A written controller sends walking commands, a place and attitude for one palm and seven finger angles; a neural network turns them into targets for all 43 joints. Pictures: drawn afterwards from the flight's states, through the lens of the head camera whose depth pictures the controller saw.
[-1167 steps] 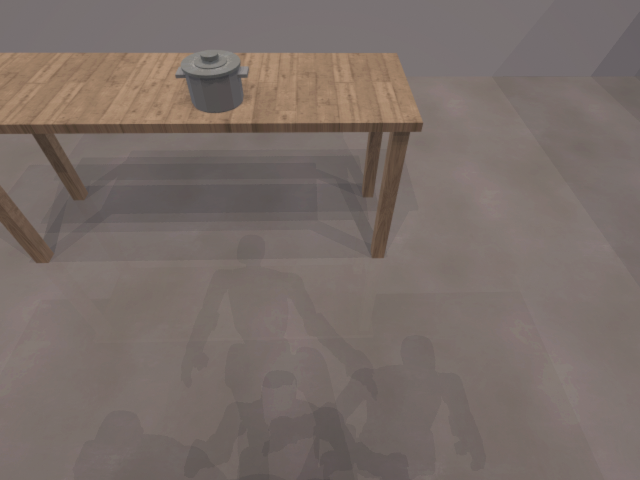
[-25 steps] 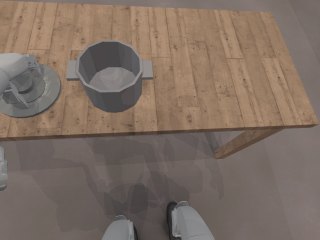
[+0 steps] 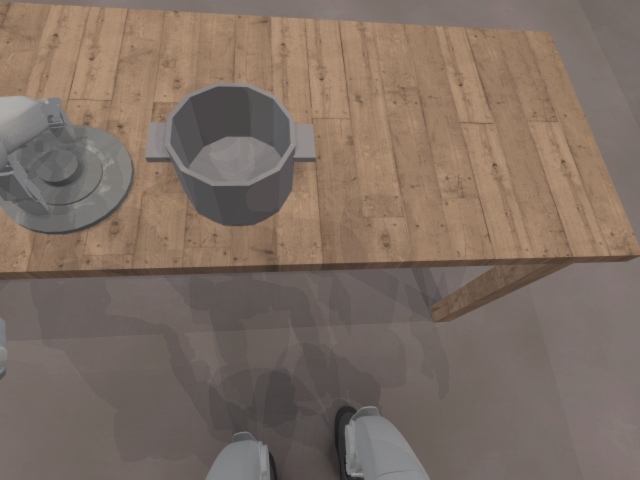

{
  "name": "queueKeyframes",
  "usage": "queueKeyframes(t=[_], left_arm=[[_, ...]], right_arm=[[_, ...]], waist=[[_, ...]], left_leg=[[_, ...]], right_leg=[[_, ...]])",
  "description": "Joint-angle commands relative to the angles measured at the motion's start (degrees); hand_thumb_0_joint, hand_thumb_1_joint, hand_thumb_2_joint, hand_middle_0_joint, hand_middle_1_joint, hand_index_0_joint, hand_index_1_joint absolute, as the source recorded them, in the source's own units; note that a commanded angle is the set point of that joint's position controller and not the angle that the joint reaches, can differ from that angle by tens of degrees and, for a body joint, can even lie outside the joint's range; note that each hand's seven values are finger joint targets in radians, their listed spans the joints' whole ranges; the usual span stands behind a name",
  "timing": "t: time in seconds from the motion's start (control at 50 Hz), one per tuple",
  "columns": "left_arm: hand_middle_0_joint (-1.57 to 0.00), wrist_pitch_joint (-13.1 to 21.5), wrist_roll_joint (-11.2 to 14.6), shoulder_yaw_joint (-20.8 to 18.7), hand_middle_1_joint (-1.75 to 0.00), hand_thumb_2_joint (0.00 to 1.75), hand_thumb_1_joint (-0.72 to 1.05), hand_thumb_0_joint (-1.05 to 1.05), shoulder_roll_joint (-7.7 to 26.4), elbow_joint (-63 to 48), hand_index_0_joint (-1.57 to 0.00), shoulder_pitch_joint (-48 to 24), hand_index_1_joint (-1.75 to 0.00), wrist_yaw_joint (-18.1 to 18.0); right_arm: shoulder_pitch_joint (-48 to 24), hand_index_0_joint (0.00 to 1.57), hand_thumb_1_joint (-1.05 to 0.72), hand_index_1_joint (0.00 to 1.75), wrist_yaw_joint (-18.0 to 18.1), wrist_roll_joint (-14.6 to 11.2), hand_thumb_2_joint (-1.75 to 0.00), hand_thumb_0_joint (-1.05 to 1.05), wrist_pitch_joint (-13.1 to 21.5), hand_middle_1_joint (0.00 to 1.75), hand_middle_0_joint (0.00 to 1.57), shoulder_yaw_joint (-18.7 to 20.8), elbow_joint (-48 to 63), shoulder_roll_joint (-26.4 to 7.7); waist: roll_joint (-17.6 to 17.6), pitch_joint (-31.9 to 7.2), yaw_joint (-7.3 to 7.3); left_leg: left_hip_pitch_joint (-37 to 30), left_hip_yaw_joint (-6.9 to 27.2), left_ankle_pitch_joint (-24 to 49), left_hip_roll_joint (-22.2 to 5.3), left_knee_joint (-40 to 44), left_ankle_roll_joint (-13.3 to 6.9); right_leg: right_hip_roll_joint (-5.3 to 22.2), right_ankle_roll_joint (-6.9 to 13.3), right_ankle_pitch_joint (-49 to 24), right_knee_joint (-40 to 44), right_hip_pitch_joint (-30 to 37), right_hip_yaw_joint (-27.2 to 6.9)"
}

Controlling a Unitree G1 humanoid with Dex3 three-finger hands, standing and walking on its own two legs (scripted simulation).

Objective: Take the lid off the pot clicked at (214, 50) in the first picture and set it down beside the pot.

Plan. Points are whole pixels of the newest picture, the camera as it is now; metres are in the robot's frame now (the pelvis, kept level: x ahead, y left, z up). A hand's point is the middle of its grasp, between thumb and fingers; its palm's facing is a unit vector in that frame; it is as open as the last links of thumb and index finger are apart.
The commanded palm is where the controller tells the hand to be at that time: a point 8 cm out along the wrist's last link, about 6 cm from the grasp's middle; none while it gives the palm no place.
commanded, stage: raise the empty hand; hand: left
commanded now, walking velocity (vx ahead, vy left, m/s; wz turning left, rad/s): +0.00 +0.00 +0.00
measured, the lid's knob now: (59, 167) +0.52 +0.30 -0.03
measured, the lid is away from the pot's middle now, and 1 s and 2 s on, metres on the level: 0.23 0.23 0.23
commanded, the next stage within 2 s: draw the hand back to the body in 1.06 s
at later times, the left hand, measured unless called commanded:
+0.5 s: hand out of the picture +0.49 +0.31 +0.07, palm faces -0.46 -0.07 -0.88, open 10.8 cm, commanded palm +0.52 +0.30 +0.12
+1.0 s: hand out of the picture +0.50 +0.31 +0.12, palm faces -0.44 -0.07 -0.90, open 10.8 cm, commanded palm +0.52 +0.31 +0.17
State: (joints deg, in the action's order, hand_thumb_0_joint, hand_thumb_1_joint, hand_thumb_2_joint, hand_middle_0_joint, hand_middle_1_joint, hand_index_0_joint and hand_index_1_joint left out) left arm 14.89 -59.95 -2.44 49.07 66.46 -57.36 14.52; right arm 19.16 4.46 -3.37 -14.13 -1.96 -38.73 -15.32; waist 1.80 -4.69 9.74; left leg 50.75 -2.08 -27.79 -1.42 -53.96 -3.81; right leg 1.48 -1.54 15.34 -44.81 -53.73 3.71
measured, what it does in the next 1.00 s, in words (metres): stands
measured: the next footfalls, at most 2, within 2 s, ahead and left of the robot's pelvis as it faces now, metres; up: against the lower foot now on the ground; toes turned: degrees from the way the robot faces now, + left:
none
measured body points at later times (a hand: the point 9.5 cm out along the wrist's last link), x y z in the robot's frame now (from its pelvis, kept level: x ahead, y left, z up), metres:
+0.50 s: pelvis +0.02 +0.01 +0.02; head +0.14 +0.03 +0.45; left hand +0.51 +0.31 +0.12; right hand +0.00 -0.26 -0.10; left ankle -0.04 +0.07 -0.68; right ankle +0.05 -0.15 -0.68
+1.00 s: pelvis +0.03 +0.01 +0.04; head +0.13 +0.01 +0.47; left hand +0.51 +0.31 +0.17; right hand +0.03 -0.27 -0.09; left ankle -0.04 +0.07 -0.68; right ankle +0.05 -0.15 -0.68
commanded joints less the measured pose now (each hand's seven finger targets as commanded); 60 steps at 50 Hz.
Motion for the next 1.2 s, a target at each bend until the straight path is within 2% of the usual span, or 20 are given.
queueKeyframes(t=[0.0, 0.04, 0.12, 0.18, 0.26, 0.28, 0.3, 0.36, 0.38, 0.5, 0.56, 0.66, 0.74, 0.8, 0.86, 0.9, 0.96, 1.02, 1.1, 1.18], left_arm=[[-0.25, -0.4, 1.3, -2.5, -1.04, 0.23, 0.19, 0.0, 16.7, -10.4, -0.25, -23.7, -1.04, -1.4], [-0.25, 0.2, 1.5, -3.8, -1.04, 0.23, 0.19, 0.0, 18.4, -13.4, -0.25, -25.1, -1.04, -0.9], [-0.25, -0.4, 2.1, -2.5, -1.04, 0.23, 0.19, 0.0, 15.9, -9.4, -0.25, -23.1, -1.04, -0.6], [-0.25, -0.3, 1.5, -1.9, -1.04, 0.23, 0.19, 0.0, 15.8, -11.3, -0.25, -24.8, -1.04, -0.6], [-0.25, -0.4, 2.1, -3.4, -1.04, 0.23, 0.19, 0.0, 16.5, -10.4, -0.25, -22.5, -1.04, -0.8], [-0.25, -1.1, 2.3, -1.0, -1.04, 0.23, 0.19, 0.0, 13.6, -8.7, -0.25, -22.7, -1.04, -0.8], [-0.25, -1.2, 2.5, -1.2, -1.04, 0.23, 0.19, 0.0, 14.1, -9.9, -0.25, -23.7, -1.04, -0.8], [-0.25, -0.8, 1.9, -2.5, -1.04, 0.23, 0.19, 0.0, 15.8, -14.6, -0.25, -25.9, -1.04, -0.7], [-0.25, -0.8, 2.0, -3.7, -1.04, 0.23, 0.19, 0.0, 16.6, -12.6, -0.25, -23.4, -1.04, -0.8], [-0.25, -1.9, 2.9, -0.3, -1.04, 0.23, 0.19, 0.0, 12.1, -11.9, -0.25, -24.5, -1.04, -0.5], [-0.25, -1.6, 2.6, -3.2, -1.04, 0.23, 0.19, 0.0, 16.6, -14.2, -0.25, -25.8, -1.04, -0.3], [-0.25, -2.4, 3.5, 0.0, -1.04, 0.23, 0.19, 0.0, 11.7, -11.8, -0.25, -23.6, -1.04, 0.3], [-0.25, -2.1, 3.4, -2.1, -1.04, 0.23, 0.19, 0.0, 14.9, -16.0, -0.25, -26.4, -1.04, 0.6], [-0.25, -2.8, 3.9, -0.5, -1.04, 0.23, 0.19, 0.0, 13.1, -10.3, -0.25, -23.4, -1.04, 1.0], [-0.25, -2.5, 3.4, -0.8, -1.04, 0.23, 0.19, 0.0, 14.5, -15.5, -0.25, -27.8, -1.04, 1.6], [-0.25, -2.5, 3.9, -1.7, -1.04, 0.23, 0.19, 0.0, 15.2, -13.6, -0.25, -25.8, -1.04, 2.0], [-0.25, -2.5, 4.2, -1.1, -1.04, 0.23, 0.19, 0.0, 14.5, -15.4, -0.25, -26.9, -1.04, 2.7], [-0.25, -2.7, 4.8, 0.8, -1.04, 0.23, 0.19, 0.0, 12.0, -8.8, -0.25, -21.8, -1.04, 3.4], [-0.25, -1.7, 4.4, -0.4, -1.04, 0.23, 0.19, 0.0, 13.4, -16.7, -0.25, -25.9, -1.04, 3.8], [-0.25, -1.4, 5.2, -2.0, -1.04, 0.23, 0.19, 0.0, 14.4, -12.3, -0.25, -20.4, -1.04, 3.4]], right_arm=[[11.5, 0.2, -0.9, 0.3, 0.8, 0.3, -0.9, 0.0, -0.1, 0.3, 0.2, 4.0, 0.2, -11.6], [11.6, 0.2, -0.9, 0.3, 0.9, 0.4, -0.9, 0.0, -0.1, 0.3, 0.2, 4.1, 0.3, -11.6], [11.6, 0.2, -0.9, 0.3, 0.8, 0.3, -0.9, 0.0, 0.1, 0.3, 0.2, 4.3, 0.1, -11.5], [11.7, 0.2, -0.9, 0.3, 0.7, 0.3, -0.9, 0.0, 0.3, 0.3, 0.2, 4.4, 0.1, -11.4], [11.7, 0.2, -0.9, 0.3, 0.5, 0.3, -0.9, 0.0, 0.3, 0.3, 0.2, 4.5, 0.4, -11.5], [11.3, 0.2, -0.9, 0.3, 0.3, 0.2, -0.9, 0.0, 0.4, 0.3, 0.2, 4.5, 0.3, -11.5], [11.6, 0.2, -0.9, 0.3, 0.3, 0.1, -0.9, 0.0, 0.4, 0.3, 0.2, 4.6, 0.2, -11.7], [11.8, 0.2, -0.9, 0.3, 0.2, 0.4, -0.9, 0.0, 0.6, 0.3, 0.2, 5.0, 0.2, -11.4], [11.8, 0.2, -0.9, 0.3, 0.2, 0.2, -0.9, 0.0, 0.9, 0.3, 0.2, 5.0, 0.4, -11.2], [11.2, 0.2, -0.9, 0.3, -0.1, 0.0, -0.9, 0.0, 1.1, 0.3, 0.2, 5.2, -0.1, -11.4], [11.2, 0.2, -0.9, 0.3, 0.0, 0.0, -0.9, 0.0, 1.3, 0.3, 0.2, 5.2, 0.0, -11.7], [10.5, 0.2, -0.9, 0.3, -0.3, -0.2, -0.9, 0.0, 1.8, 0.3, 0.2, 5.2, 0.0, -11.4], [9.9, 0.2, -0.9, 0.3, 0.0, -0.1, -0.9, 0.0, 2.1, 0.3, 0.2, 5.3, 0.2, -11.5], [9.8, 0.2, -0.9, 0.3, -0.1, -0.5, -0.9, 0.0, 2.4, 0.3, 0.2, 4.9, 0.1, -11.7], [9.6, 0.2, -0.9, 0.3, 0.0, -0.4, -0.9, 0.0, 2.7, 0.3, 0.2, 5.2, 0.2, -11.5], [9.5, 0.2, -0.9, 0.3, 0.2, -0.6, -0.9, 0.0, 3.0, 0.3, 0.2, 5.1, 0.3, -11.6], [9.2, 0.2, -0.9, 0.3, 0.1, -0.4, -0.9, 0.0, 3.1, 0.3, 0.2, 5.3, 0.2, -11.4], [8.6, 0.2, -0.9, 0.3, 0.2, -0.9, -0.9, 0.0, 3.2, 0.3, 0.2, 4.9, 0.4, -11.9], [8.3, 0.2, -0.9, 0.3, 0.1, -0.5, -0.9, 0.0, 2.8, 0.3, 0.2, 5.6, 0.7, -11.6], [7.9, 0.2, -0.9, 0.3, 0.1, -0.6, -0.9, 0.0, 2.9, 0.3, 0.2, 5.2, 1.1, -11.6]], waist=[[9.7, -29.6, 0.08], [12.3, -32.0, -0.6], [8.6, -27.5, -0.1], [10.9, -29.2, -0.56], [8.7, -28.4, -1.26], [7.8, -26.2, -0.65], [6.6, -26.2, -0.78], [11.7, -30.2, -1.75], [9.7, -29.6, -1.98], [7.9, -26.0, -1.57], [9.0, -28.2, -2.57], [7.2, -24.7, -2.43], [8.7, -27.8, -3.06], [3.9, -23.1, -2.59], [8.8, -26.4, -2.95], [5.9, -25.9, -2.97], [7.7, -26.7, -3.08], [2.1, -21.0, -2.78], [6.5, -26.4, -3.25], [4.0, -23.7, -3.58]], left_leg=[[-25.1, 3.5, 38.8, 1.0, 6.0, 2.2], [-27.4, 3.7, 41.1, 1.1, 6.7, 2.5], [-26.3, 3.5, 39.0, 1.1, 7.7, 2.4], [-28.5, 3.6, 41.0, 1.1, 8.6, 2.8], [-29.4, 3.8, 43.4, 1.0, 9.6, 3.2], [-28.0, 3.3, 40.4, 1.1, 10.1, 2.9], [-27.8, 3.4, 39.1, 1.0, 10.7, 2.7], [-33.5, 4.0, 44.8, 0.8, 11.4, 3.6], [-33.5, 4.1, 46.0, 0.8, 11.2, 3.6], [-33.7, 3.6, 44.2, 0.6, 13.3, 3.5], [-34.4, 3.5, 45.1, 1.0, 14.2, 3.3], [-34.8, 3.4, 46.0, 0.8, 15.4, 3.5], [-37.2, 3.3, 47.6, 0.9, 16.4, 3.2], [-33.6, 2.8, 42.7, 1.0, 17.1, 2.7], [-37.3, 3.1, 45.6, 1.1, 17.7, 3.0], [-36.6, 3.0, 45.4, 1.1, 17.7, 2.6], [-38.7, 3.1, 48.3, 1.1, 18.0, 2.7], [-33.1, 2.0, 40.5, 1.5, 18.8, 1.7], [-38.5, 2.8, 47.8, 1.2, 18.4, 2.3], [-35.5, 2.2, 44.3, 1.6, 18.7, 1.6]], right_leg=[[-4.5, 4.2, -12.8, 2.6, 13.1, 1.3], [-4.2, 4.5, -14.0, 2.8, 14.4, 1.1], [-4.4, 4.2, -12.4, 4.2, 13.9, 1.5], [-4.2, 4.4, -13.5, 4.6, 14.9, 1.2], [-4.1, 4.4, -15.2, 5.5, 16.9, 1.3], [-4.2, 4.3, -14.2, 6.0, 16.2, 1.4], [-4.1, 4.2, -13.8, 6.3, 16.9, 1.3], [-3.9, 4.7, -15.7, 6.8, 18.2, 1.2], [-4.0, 4.5, -16.3, 7.0, 18.7, 1.3], [-3.8, 4.4, -16.2, 8.9, 19.2, 1.3], [-3.4, 4.7, -18.9, 9.3, 22.9, 0.7], [-3.5, 4.5, -19.3, 10.6, 23.0, 1.1], [-3.0, 4.7, -21.8, 11.3, 26.1, 0.5], [-3.1, 4.3, -20.2, 11.9, 26.2, 0.8], [-2.8, 4.7, -21.6, 12.3, 27.6, 0.4], [-2.8, 4.3, -22.2, 12.7, 28.7, 0.4], [-2.7, 4.5, -23.9, 13.1, 29.6, 0.4], [-2.7, 4.2, -21.7, 13.5, 28.9, 0.6], [-2.6, 4.5, -24.5, 13.2, 30.3, 0.3], [-2.4, 4.3, -24.1, 13.5, 31.1, 0.3]])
